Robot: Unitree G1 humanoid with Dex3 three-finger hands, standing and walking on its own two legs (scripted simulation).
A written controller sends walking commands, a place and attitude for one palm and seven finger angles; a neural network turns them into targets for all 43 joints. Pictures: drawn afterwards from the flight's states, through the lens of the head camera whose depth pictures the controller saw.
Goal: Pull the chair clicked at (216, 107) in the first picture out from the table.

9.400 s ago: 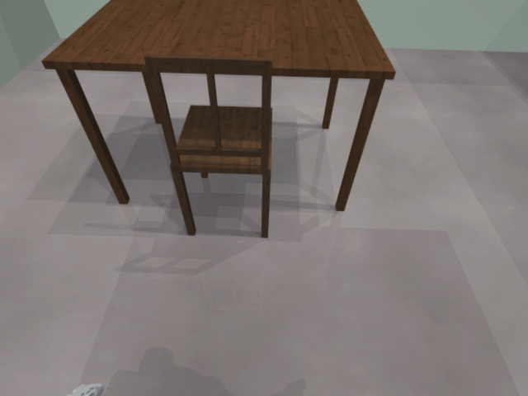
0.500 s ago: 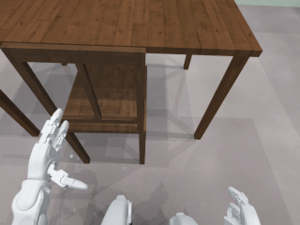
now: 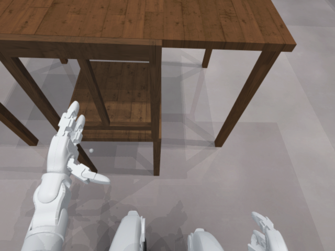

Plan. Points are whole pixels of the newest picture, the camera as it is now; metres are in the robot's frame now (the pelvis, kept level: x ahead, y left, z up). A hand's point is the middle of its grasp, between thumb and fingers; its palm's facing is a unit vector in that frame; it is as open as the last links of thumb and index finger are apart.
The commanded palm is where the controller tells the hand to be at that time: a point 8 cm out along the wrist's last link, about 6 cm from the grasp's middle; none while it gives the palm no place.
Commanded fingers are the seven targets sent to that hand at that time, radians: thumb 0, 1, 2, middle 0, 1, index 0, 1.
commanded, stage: aim the fingers beside a spindle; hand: left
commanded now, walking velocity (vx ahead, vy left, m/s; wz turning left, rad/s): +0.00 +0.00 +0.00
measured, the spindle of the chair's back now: (97, 96) +0.51 +0.22 +0.00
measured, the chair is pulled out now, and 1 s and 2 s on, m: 0.00 0.00 0.00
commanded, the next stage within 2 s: push the fingers through the gap in 0.94 s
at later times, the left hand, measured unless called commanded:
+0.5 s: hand (99, 139) +0.37 +0.18 +0.01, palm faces +0.03 -1.00 -0.04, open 16.9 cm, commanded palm +0.34 +0.23 +0.02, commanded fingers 0.00 -0.50 0.30 -0.06 -0.08 -0.06 -0.08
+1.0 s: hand (98, 143) +0.36 +0.19 +0.02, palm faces +0.04 -1.00 -0.04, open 16.9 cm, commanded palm +0.34 +0.24 +0.02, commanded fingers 0.00 -0.50 0.30 -0.06 -0.08 -0.06 -0.08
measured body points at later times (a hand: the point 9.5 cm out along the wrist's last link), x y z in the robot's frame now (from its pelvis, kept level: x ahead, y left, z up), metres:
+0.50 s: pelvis +0.00 -0.01 -0.01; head +0.11 +0.01 +0.43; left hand +0.36 +0.24 +0.02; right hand +0.12 -0.27 -0.12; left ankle +0.08 +0.11 -0.63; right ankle -0.01 -0.13 -0.63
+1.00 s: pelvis +0.00 -0.01 -0.01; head +0.10 +0.01 +0.43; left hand +0.35 +0.24 +0.02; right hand +0.14 -0.27 -0.11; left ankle +0.08 +0.11 -0.63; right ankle -0.01 -0.13 -0.63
